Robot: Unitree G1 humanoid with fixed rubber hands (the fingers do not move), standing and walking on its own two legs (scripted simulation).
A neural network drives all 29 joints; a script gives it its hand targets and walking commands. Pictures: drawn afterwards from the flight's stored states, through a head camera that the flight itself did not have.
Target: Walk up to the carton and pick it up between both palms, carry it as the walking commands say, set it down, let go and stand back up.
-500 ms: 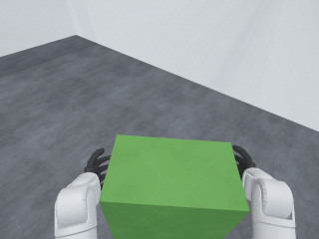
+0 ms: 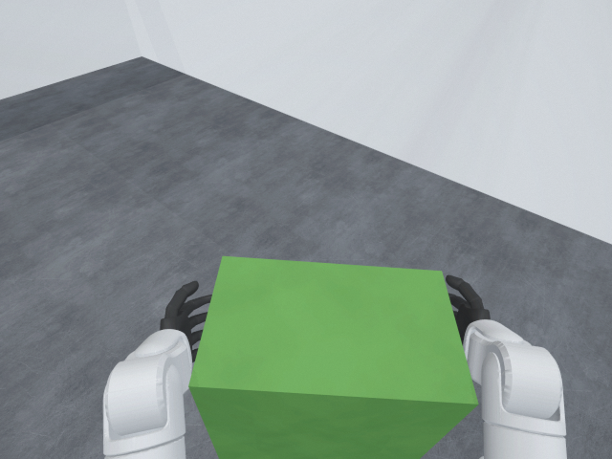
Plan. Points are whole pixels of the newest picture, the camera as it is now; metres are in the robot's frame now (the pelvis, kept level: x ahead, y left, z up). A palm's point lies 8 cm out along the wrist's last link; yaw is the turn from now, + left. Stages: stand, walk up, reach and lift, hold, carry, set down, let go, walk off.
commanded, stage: carry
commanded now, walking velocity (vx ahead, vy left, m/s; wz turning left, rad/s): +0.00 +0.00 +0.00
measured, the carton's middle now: (321, 375) +0.24 +0.00 +0.01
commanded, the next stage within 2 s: none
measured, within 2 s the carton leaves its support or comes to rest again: neither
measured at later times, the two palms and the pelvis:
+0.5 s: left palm (183, 343) +0.25 +0.17 +0.07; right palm (470, 339) +0.26 -0.18 +0.06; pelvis +0.00 +0.00 +0.00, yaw +0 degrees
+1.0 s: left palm (183, 347) +0.25 +0.17 +0.06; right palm (469, 340) +0.26 -0.18 +0.06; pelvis +0.00 +0.00 +0.00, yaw +0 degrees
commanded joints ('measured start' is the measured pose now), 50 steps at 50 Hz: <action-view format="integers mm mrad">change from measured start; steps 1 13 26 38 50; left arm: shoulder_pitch -526 -438 -399 -420 -418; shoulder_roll -784 -733 -651 -673 -653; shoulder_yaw -752 -633 -529 -654 -586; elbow -137 87 213 -10 112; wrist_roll -443 -298 -216 -308 -237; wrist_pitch -15 -163 -239 -192 -272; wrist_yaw -204 -191 -183 -162 -164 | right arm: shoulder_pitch -530 -450 -400 -441 -416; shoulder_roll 877 818 758 770 730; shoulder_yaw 810 668 593 724 602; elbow -231 -23 127 -123 9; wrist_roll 368 241 160 265 174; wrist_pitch -16 -159 -228 -194 -280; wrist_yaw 167 179 169 152 151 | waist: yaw -27 -17 -21 -13 -14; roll -66 0 -89 -88 6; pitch -250 -212 -245 -226 -268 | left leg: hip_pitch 126 147 174 153 192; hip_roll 124 141 137 148 145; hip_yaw -194 -199 -185 -214 -197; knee -75 -135 -117 -115 -122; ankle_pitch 88 77 56 38 148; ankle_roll -8 -14 -21 -18 -1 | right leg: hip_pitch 115 49 66 83 82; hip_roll -131 -100 -93 -85 -77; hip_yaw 61 32 27 32 14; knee -130 -101 -117 -132 -86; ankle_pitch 227 93 122 107 102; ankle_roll -44 -25 -29 -41 -34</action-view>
